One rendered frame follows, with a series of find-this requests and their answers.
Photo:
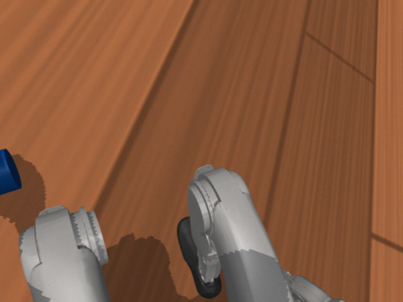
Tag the right robot foot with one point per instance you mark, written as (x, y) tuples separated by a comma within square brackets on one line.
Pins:
[(190, 255)]

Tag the right robot hand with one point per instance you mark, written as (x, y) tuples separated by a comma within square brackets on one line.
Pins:
[(304, 290)]

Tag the can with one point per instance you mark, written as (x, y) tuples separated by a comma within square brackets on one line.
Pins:
[(9, 176)]

